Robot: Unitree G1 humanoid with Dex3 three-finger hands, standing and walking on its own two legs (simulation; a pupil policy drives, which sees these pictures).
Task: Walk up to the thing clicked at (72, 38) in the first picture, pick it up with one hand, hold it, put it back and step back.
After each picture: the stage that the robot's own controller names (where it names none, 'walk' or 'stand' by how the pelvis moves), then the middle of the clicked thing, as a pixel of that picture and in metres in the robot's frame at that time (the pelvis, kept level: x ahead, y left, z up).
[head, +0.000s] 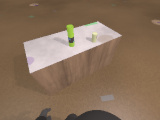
stand; (70, 36) +0.84 +0.28 -0.01
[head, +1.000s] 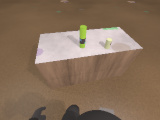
rise first; (82, 37) +0.81 +0.19 +0.00
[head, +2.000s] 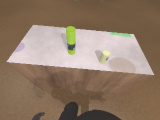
walk; (71, 42) +0.58 +0.23 +0.02
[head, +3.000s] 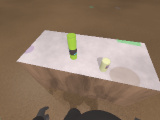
stand; (72, 47) +0.57 +0.21 +0.02
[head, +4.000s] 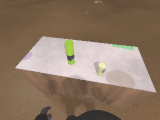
stand; (70, 53) +0.56 +0.22 -0.01
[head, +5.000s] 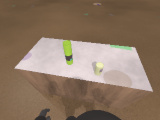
stand; (68, 53) +0.57 +0.24 -0.02
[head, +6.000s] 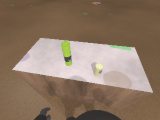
stand; (67, 54) +0.55 +0.24 -0.02
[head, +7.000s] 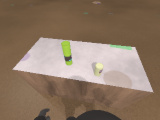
stand; (67, 54) +0.55 +0.24 -0.02
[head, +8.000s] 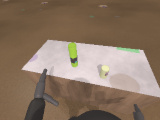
rise first; (73, 56) +0.55 +0.22 -0.01
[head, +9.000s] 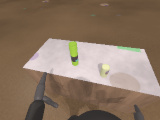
go down; (74, 54) +0.56 +0.22 -0.01
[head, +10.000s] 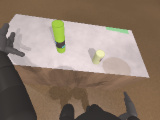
go down; (59, 39) +0.57 +0.20 +0.04
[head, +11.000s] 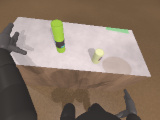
approach; (59, 39) +0.57 +0.21 +0.05
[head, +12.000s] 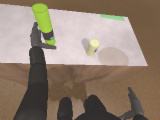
close; (46, 29) +0.58 +0.23 +0.09
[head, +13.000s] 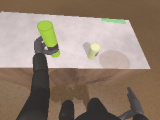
lift; (51, 42) +0.50 +0.21 +0.08
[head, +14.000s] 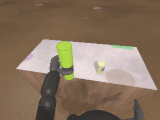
lift; (67, 63) +0.32 +0.16 +0.17
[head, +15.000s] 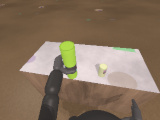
hold; (70, 63) +0.32 +0.14 +0.18
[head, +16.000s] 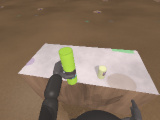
hold; (69, 68) +0.31 +0.15 +0.15
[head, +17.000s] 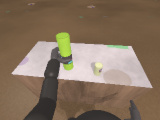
crouch; (66, 53) +0.41 +0.17 +0.17
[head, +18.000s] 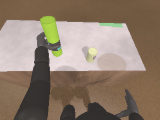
lower; (53, 39) +0.51 +0.19 +0.10
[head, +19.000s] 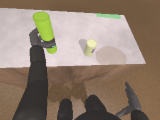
lower; (47, 36) +0.53 +0.19 +0.08
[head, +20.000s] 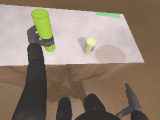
lower; (46, 35) +0.54 +0.20 +0.09
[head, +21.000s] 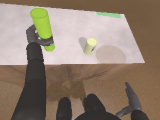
lower; (45, 34) +0.54 +0.20 +0.09
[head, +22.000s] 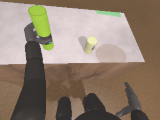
lower; (44, 32) +0.55 +0.21 +0.09
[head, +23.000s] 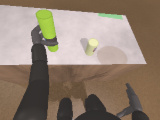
open; (49, 35) +0.54 +0.19 +0.08
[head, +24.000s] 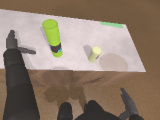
sink last; (54, 42) +0.51 +0.19 +0.07
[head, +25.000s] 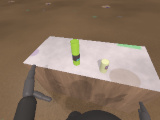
stand; (75, 53) +0.55 +0.20 +0.04
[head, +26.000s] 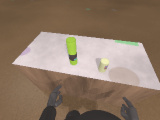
stand; (72, 52) +0.52 +0.19 +0.04
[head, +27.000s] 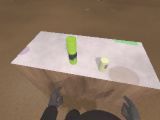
stand; (72, 52) +0.52 +0.18 +0.05
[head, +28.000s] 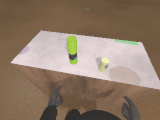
stand; (72, 51) +0.52 +0.18 +0.05
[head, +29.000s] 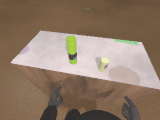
stand; (72, 51) +0.52 +0.18 +0.05
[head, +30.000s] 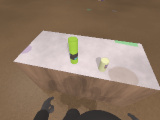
stand; (73, 51) +0.53 +0.18 +0.03
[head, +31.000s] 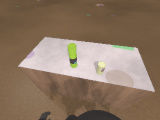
walk; (73, 56) +0.54 +0.19 -0.01
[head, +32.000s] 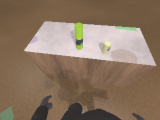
walk; (79, 37) +0.68 +0.17 +0.00
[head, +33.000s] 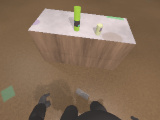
walk; (77, 19) +0.96 +0.22 +0.00
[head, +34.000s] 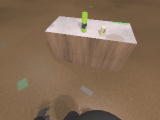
stand; (84, 23) +1.12 +0.20 +0.00
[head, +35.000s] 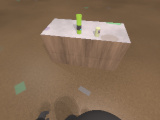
stand; (79, 24) +1.12 +0.23 -0.02
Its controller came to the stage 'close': yes
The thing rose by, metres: 0.21
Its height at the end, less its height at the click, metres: +0.00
